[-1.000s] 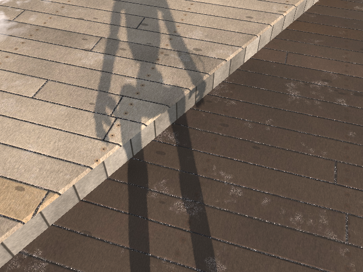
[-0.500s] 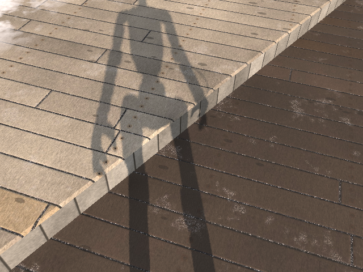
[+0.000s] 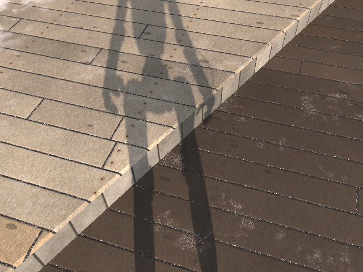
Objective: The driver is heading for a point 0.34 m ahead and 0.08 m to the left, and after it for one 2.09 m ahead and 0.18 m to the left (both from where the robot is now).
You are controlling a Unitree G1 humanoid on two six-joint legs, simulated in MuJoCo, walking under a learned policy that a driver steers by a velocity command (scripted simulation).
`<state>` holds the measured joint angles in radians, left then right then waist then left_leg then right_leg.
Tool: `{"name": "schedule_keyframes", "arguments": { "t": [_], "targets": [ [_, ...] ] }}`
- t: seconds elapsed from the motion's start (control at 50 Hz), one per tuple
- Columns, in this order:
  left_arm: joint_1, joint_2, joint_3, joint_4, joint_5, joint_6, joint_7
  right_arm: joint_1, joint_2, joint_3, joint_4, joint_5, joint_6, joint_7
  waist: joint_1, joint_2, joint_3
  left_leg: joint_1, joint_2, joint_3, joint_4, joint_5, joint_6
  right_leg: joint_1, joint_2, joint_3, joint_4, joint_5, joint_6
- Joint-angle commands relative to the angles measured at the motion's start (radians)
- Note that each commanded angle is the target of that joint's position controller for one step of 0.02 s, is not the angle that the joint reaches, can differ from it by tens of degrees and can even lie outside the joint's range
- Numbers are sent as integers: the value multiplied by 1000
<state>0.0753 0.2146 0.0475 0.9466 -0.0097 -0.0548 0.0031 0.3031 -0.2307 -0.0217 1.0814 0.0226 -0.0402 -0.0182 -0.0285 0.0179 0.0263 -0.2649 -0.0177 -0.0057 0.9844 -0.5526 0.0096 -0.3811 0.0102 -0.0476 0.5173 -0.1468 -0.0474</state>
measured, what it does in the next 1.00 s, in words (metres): walks ahead: left foot, then right foot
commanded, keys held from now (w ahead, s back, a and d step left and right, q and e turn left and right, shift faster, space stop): w+q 0.46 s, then w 0.04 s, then w+e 0.50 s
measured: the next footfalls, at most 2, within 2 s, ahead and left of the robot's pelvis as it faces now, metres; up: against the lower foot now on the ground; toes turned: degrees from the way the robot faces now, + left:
left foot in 0.40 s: +0.15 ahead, +0.18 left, +0.00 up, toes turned +17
right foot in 0.90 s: +0.52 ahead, +0.13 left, +0.00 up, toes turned +5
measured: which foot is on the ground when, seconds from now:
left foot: up 0.00-0.38, down 0.40-0.92, up 0.94-1.00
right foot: down 0.00-0.40, up 0.42-0.88, down 0.90-1.00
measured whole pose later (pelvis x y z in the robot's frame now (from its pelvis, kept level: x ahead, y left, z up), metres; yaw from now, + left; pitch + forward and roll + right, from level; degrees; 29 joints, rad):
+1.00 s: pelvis +0.41 +0.14 -0.01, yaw +6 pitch +0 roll -1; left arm 0.17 0.27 0.07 0.93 0.01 -0.04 -0.02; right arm 0.28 -0.20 -0.03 0.96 -0.02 -0.10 -0.01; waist 0.01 0.01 0.07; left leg -0.28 0.00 0.01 1.30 -0.34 0.05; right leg -0.37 0.13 -0.10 0.55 -0.17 -0.16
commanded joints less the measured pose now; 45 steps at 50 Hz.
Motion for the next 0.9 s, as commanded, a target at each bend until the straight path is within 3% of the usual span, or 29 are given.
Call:
{"name": "schedule_keyframes", "arguments": {
  "t": [0.02,0.06,0.08,0.18,0.3,0.34,0.38,0.4,0.42,0.44,0.46,0.48,0.5,0.54,0.58,0.6,0.7,0.78,0.82,0.86,0.88,0.9],
  "targets": [
    [54,156,33,-10,5,-24,5,-9,-110,-41,-67,11,4,-9,29,-147,-24,-324,88,-44,173,86,22,186,-314,416,-383,-427,-154],
    [45,123,28,4,11,-35,6,35,-82,-50,-53,-3,5,-13,1,-163,-22,-246,103,-34,128,159,27,111,-266,296,-420,-366,-126],
    [54,128,31,9,11,-38,11,41,-70,-54,-51,-4,4,-14,-5,-152,-28,-238,106,-24,103,185,29,105,-259,254,-429,-338,-127],
    [77,204,54,4,4,-46,35,-62,-67,-63,-101,-9,9,-5,0,-109,-31,-267,133,-8,-85,290,17,120,-300,165,-465,-314,-146],
    [93,241,72,-8,-19,-32,34,-121,-78,-68,-141,-6,11,15,6,-109,-16,-218,126,49,-265,272,29,168,-327,74,-429,-351,-119],
    [77,241,73,-14,-27,-20,30,-93,-77,-69,-141,-3,10,20,-16,-95,-9,-147,113,88,-347,287,47,158,-324,35,-376,-391,-97],
    [61,204,62,-21,-22,-6,22,11,-85,-81,-103,-1,12,20,-53,-37,-8,5,51,150,-424,245,78,81,-273,-36,-219,-427,-62],
    [55,147,44,-30,-5,-2,16,117,-131,-103,-66,3,11,15,-82,64,-28,125,50,82,-496,183,123,14,-205,-108,14,-341,-30],
    [76,69,13,-38,126,9,-7,260,-153,-93,-56,-98,-4,29,-123,297,-37,236,222,-255,-672,-84,146,-171,-112,-201,454,-432,3],
    [57,41,9,-112,112,-2,-27,214,-261,-108,-79,-90,-6,26,-58,431,5,290,364,-788,-922,-268,277,-503,37,-61,637,-474,23],
    [15,118,16,-109,112,-11,-37,146,-237,-105,-100,-70,-8,27,-37,208,55,273,371,-698,-902,-204,278,-537,-61,39,701,-356,8],
    [2,149,24,-101,83,-22,-46,93,-194,-94,-121,-59,-16,30,-17,109,51,224,322,-538,-839,-29,238,-482,-102,50,643,-201,1],
    [39,148,23,-73,68,-30,-46,59,-164,-87,-132,-53,-24,30,9,56,31,215,264,-418,-826,167,199,-395,-121,48,579,-123,8],
    [66,138,19,-41,69,-17,-50,69,-121,-70,-128,-40,-46,23,15,55,-22,260,226,-270,-816,499,160,-306,-127,22,533,-47,29],
    [49,115,15,-42,55,8,-51,122,-100,-62,-102,-30,-61,21,16,39,-43,324,212,-178,-803,708,151,-319,-116,4,529,-15,39],
    [20,103,10,-53,51,14,-51,152,-105,-61,-93,-33,-65,20,6,55,-31,336,222,-150,-799,792,155,-334,-118,-2,513,-9,40],
    [-115,70,-5,-96,35,21,-55,189,-65,-41,-75,-52,-60,8,-23,56,59,342,193,5,-846,804,132,-359,-66,-13,332,73,15],
    [-157,60,-17,-123,39,16,-54,179,-67,-31,-58,-51,-68,-5,-13,55,109,332,217,91,-866,941,113,-231,-30,-79,124,121,-43],
    [-98,77,-12,-114,37,11,-45,157,-90,-31,-56,-53,-72,-13,22,69,73,379,227,122,-764,1267,94,-133,22,-117,91,87,-88],
    [81,113,5,-68,35,2,-38,124,-129,-40,-64,-61,-62,-20,98,97,-26,421,233,146,-502,1499,87,8,85,-136,82,3,-132],
    [221,131,19,-24,38,-4,-36,105,-144,-44,-72,-61,-52,-20,153,94,-96,389,228,151,-299,1449,83,144,101,-121,30,9,-157],
    [350,175,40,4,55,-4,-28,81,-147,-42,-94,-54,-50,-16,216,48,-159,214,198,160,-33,1199,73,350,16,12,-10,-21,-202]
  ]
}}
Over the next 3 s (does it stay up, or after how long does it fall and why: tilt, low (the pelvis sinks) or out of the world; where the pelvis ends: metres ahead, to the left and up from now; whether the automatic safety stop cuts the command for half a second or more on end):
stays up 1.64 0.21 0.14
